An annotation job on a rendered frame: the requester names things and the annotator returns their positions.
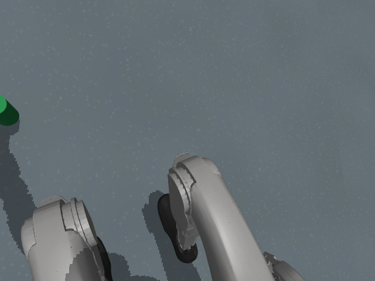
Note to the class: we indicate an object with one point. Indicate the right robot foot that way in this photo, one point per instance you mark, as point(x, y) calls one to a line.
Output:
point(169, 225)

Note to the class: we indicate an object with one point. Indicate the left robot foot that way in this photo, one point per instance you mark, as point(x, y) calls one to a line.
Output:
point(105, 260)

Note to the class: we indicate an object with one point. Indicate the right robot hand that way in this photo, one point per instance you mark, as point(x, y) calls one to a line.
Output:
point(282, 270)

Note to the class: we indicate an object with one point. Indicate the can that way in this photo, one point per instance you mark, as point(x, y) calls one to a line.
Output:
point(8, 114)

